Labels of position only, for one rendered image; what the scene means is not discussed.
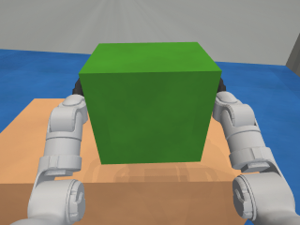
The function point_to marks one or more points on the right robot hand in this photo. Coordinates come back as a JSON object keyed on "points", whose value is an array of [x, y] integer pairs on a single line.
{"points": [[221, 86]]}

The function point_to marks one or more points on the left robot hand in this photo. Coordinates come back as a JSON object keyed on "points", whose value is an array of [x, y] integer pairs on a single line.
{"points": [[78, 90]]}

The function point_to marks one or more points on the pedestal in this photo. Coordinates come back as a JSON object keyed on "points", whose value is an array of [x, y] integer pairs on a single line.
{"points": [[164, 193]]}

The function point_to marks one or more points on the robot right forearm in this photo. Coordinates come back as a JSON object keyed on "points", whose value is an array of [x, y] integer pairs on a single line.
{"points": [[248, 152]]}

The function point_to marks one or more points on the carton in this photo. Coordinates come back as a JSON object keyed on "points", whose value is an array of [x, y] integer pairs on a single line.
{"points": [[150, 102]]}

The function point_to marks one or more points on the robot left upper arm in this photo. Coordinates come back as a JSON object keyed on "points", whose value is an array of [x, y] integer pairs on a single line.
{"points": [[55, 202]]}

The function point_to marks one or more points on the robot right upper arm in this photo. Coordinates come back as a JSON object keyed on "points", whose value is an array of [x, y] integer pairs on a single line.
{"points": [[264, 198]]}

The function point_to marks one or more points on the robot left forearm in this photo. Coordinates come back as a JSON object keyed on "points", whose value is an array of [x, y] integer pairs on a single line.
{"points": [[61, 157]]}

